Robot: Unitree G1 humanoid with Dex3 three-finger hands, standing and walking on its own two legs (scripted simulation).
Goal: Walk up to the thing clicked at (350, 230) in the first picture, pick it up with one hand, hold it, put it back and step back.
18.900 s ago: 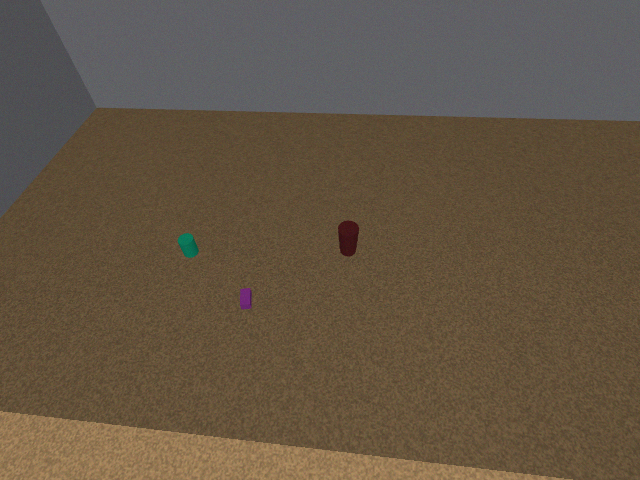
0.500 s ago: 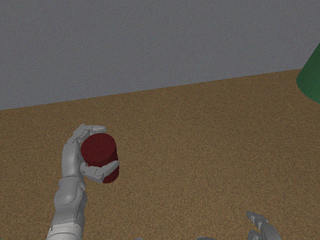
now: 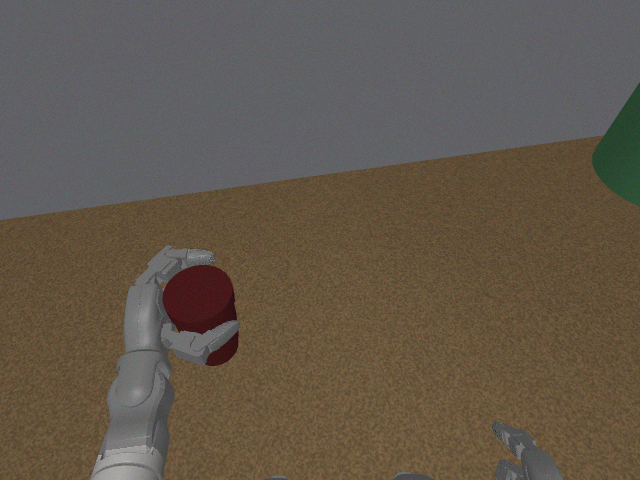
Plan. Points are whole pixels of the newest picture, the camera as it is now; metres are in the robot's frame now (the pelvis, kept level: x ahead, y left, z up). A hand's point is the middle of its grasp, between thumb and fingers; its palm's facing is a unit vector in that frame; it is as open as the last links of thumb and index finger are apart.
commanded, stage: crouch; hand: left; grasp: from the side
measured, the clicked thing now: (207, 321) +0.32 +0.17 +0.01
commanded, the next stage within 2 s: none
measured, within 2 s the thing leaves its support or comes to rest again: neither
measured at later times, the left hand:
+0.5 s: hand (215, 333) +0.32 +0.17 -0.04, palm faces +0.13 -0.99 -0.02, open 10.8 cm
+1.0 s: hand (234, 377) +0.35 +0.19 -0.29, palm faces +0.16 -0.99 -0.04, open 10.8 cm
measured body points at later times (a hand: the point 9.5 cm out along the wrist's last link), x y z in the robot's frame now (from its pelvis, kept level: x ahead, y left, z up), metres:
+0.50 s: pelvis -0.01 -0.01 -0.04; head +0.08 +0.01 +0.40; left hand +0.31 +0.22 -0.04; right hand +0.12 -0.26 -0.15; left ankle +0.02 +0.12 -0.70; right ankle +0.02 -0.12 -0.70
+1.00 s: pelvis -0.05 +0.00 -0.25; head +0.14 +0.02 +0.16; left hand +0.34 +0.25 -0.29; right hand +0.08 -0.26 -0.38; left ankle +0.02 +0.12 -0.70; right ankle +0.02 -0.12 -0.70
